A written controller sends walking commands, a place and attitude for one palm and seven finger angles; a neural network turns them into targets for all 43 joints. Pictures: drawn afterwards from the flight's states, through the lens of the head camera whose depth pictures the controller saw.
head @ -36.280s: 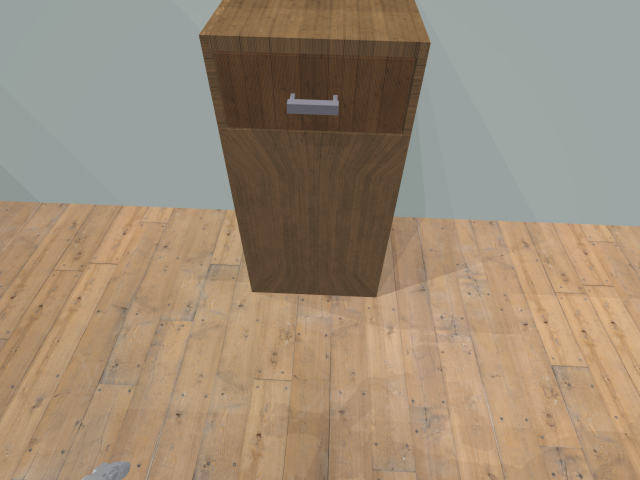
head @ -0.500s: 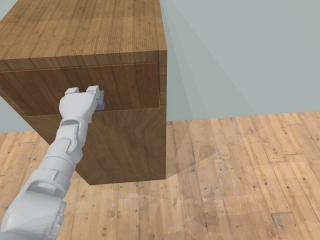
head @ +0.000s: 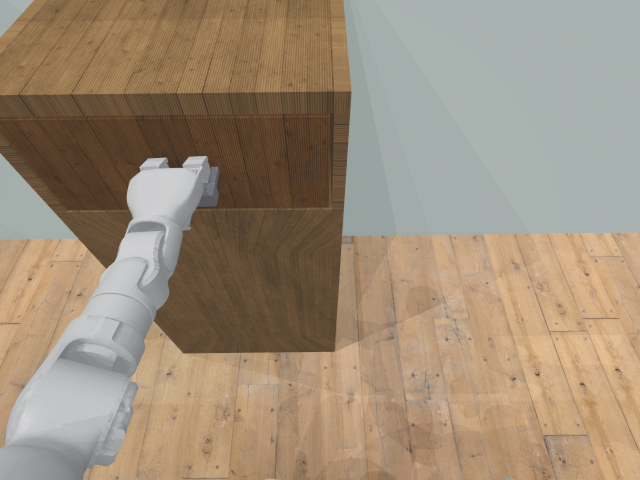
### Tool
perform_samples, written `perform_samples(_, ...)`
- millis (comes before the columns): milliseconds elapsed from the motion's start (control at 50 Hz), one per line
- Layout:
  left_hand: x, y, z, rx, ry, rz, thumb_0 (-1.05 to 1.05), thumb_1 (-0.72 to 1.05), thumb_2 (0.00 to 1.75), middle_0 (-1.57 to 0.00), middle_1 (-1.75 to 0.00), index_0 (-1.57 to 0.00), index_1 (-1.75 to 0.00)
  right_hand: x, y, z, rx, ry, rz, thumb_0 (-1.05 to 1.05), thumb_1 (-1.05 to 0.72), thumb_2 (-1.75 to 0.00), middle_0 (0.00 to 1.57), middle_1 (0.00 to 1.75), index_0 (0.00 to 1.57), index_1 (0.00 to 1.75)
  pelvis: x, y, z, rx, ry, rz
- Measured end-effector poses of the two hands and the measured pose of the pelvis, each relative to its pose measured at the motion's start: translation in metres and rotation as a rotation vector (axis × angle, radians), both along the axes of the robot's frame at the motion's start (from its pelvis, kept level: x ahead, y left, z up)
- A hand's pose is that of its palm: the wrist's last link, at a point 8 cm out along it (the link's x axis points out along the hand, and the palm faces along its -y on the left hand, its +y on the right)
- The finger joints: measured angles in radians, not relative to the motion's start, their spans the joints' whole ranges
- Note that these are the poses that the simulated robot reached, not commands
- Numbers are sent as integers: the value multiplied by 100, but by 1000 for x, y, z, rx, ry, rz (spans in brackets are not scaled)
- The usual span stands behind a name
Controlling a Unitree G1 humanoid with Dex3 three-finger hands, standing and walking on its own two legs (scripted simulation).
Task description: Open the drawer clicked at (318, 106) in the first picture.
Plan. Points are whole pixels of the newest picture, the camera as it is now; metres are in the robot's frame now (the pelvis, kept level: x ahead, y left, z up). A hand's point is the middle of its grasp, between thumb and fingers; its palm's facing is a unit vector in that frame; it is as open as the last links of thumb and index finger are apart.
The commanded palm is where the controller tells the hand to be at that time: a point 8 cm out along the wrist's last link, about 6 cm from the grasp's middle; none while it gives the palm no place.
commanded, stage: pull the drawer open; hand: left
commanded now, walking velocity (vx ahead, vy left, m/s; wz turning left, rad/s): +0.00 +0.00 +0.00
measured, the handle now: (177, 184) +0.49 +0.22 +0.06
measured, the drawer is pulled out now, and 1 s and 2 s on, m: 0.00 0.01 0.05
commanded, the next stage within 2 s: none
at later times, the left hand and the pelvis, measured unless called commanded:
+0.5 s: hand (179, 228) +0.43 +0.21 +0.04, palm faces -0.04 -0.04 -1.00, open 5.5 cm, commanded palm +0.40 +0.19 +0.10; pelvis +0.01 +0.01 +0.01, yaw -3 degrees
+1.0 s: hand (179, 227) +0.43 +0.21 +0.04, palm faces -0.04 -0.01 -1.00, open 5.4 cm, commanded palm +0.42 +0.19 +0.10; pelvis -0.01 +0.00 +0.00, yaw +0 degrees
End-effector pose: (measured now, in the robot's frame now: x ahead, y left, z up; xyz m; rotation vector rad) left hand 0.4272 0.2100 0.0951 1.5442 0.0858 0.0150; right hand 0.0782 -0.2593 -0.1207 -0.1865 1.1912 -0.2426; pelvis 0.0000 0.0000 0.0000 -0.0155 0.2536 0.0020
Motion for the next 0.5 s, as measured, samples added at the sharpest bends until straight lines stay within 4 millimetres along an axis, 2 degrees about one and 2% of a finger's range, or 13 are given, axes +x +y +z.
perform_samples(180,-1,-1,0,3,12,9,1,74,78,-34,-135,-37,-134,-61,-4,-1,0,84,-90,1,-90,-90,20,30,20,30,-8,2,1,1,-6,-29)
perform_samples(280,-2,-1,0,10,16,2,1,75,78,-32,-135,-39,-134,-76,-1,-2,8,115,-116,1,-90,-90,20,30,20,30,-6,5,2,2,-6,-40)
perform_samples(380,-7,-1,0,-4,5,-4,2,75,78,-31,-135,-39,-135,-67,4,-2,21,96,-123,1,-90,-90,20,30,20,30,1,8,4,2,-10,-49)
perform_samples(500,-16,-1,-1,-12,-8,-4,2,75,79,-30,-135,-40,-134,-25,10,1,40,9,-94,1,-90,-90,20,30,20,30,12,12,6,0,-19,-50)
